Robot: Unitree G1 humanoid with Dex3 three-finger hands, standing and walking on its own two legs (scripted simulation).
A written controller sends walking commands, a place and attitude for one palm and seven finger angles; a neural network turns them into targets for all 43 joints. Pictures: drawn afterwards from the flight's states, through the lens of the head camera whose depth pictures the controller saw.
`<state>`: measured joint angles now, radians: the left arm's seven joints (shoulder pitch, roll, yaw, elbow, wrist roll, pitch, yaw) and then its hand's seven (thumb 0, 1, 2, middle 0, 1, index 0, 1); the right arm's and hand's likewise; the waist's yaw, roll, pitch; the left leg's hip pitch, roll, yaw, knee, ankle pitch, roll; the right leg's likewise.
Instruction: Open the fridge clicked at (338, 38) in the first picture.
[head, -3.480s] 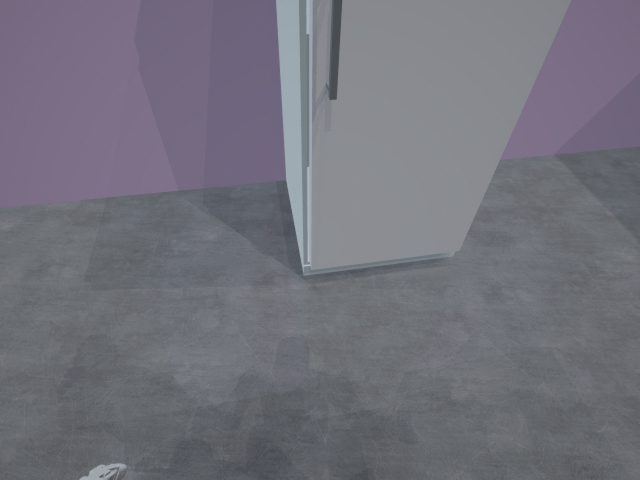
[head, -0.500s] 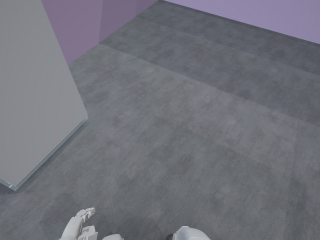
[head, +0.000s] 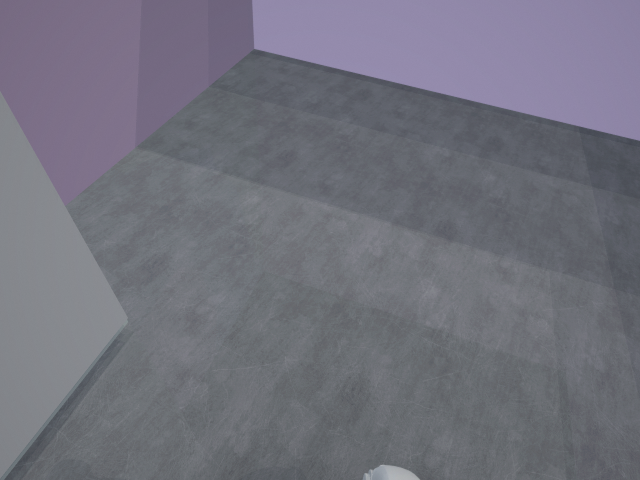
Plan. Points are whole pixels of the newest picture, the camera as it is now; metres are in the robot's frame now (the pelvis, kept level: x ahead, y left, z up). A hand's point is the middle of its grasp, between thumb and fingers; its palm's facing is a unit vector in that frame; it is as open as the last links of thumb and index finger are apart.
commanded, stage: walk to a spot facing it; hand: left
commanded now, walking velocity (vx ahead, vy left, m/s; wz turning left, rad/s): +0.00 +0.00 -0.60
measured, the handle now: out of the picture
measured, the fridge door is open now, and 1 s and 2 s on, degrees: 0 0 0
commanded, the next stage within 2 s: turn to face it in 0.02 s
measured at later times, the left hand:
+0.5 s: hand (248, 422) +0.23 +0.12 -0.17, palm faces -0.01 -0.99 -0.16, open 7.4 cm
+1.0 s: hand out of the picture +0.13 +0.21 -0.17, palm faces +0.33 -0.90 -0.27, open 7.4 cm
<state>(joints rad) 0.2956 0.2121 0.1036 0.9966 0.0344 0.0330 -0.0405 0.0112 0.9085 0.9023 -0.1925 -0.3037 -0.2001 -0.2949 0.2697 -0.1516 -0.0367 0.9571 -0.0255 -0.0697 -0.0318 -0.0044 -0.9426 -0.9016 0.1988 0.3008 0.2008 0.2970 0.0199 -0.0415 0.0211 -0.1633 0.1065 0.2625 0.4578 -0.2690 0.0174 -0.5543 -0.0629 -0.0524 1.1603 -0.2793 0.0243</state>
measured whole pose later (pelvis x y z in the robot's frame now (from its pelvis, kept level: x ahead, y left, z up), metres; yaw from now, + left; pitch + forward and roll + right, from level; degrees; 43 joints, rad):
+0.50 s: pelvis +0.10 -0.03 -0.01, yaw +2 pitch -1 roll +0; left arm 0.08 0.12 0.03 0.97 0.03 0.01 0.02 0.01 0.90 0.90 -0.20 -0.30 -0.21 -0.30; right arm 0.30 -0.12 -0.05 1.04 -0.02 0.05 0.00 0.01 -0.91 -0.90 0.19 0.30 0.19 0.30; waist -0.06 0.00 0.05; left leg -0.43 0.10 0.10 1.02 -0.46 -0.04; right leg -0.29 -0.11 -0.26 0.55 -0.24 -0.03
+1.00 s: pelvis +0.11 -0.02 +0.00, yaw +18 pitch +1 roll -1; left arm 0.16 0.25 0.09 0.93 0.01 0.06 0.02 0.01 0.91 0.90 -0.19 -0.30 -0.20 -0.29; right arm 0.21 -0.21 -0.06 0.93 -0.03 0.03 0.00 0.01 -0.91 -0.90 0.20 0.30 0.20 0.30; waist -0.03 0.01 0.06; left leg -0.32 -0.03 -0.02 0.49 -0.18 0.04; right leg -0.39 -0.06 -0.01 0.87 -0.43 0.09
